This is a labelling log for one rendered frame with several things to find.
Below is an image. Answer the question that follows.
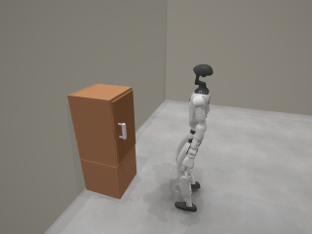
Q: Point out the humanoid robot head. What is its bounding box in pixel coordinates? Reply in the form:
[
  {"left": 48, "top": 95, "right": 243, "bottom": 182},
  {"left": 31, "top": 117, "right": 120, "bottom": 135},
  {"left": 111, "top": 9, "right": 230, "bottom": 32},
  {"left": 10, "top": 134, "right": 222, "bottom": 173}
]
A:
[{"left": 193, "top": 64, "right": 214, "bottom": 95}]

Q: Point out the handle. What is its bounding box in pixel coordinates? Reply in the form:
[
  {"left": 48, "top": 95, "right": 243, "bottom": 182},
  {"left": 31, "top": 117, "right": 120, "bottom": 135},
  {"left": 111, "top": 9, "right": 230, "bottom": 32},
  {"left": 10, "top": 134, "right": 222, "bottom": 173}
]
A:
[{"left": 118, "top": 123, "right": 127, "bottom": 139}]

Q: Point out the left robot upper arm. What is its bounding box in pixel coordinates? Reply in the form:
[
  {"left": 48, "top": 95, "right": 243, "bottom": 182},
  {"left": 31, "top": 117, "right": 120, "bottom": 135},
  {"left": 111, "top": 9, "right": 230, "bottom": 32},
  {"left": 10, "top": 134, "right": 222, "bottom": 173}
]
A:
[{"left": 192, "top": 95, "right": 207, "bottom": 132}]

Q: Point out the cupboard door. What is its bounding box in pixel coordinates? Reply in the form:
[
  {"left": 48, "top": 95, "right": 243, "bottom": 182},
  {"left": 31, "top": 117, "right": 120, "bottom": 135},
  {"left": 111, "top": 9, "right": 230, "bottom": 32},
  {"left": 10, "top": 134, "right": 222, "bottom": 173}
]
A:
[{"left": 111, "top": 90, "right": 136, "bottom": 164}]

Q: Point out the robot left hand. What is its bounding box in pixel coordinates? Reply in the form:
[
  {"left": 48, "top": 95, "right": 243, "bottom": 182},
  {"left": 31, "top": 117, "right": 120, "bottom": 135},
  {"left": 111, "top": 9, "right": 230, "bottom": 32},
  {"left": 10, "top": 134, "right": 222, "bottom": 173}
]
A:
[{"left": 179, "top": 156, "right": 195, "bottom": 176}]

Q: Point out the robot left forearm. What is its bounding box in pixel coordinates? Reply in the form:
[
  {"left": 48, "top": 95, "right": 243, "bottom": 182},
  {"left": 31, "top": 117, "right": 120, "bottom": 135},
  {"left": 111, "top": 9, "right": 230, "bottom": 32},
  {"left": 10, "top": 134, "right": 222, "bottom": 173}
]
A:
[{"left": 187, "top": 126, "right": 205, "bottom": 158}]

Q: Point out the left robot foot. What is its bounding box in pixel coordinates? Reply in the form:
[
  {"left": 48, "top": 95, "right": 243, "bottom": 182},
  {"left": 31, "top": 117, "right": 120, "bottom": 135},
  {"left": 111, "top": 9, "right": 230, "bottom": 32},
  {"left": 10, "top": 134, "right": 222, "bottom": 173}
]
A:
[{"left": 175, "top": 201, "right": 197, "bottom": 213}]

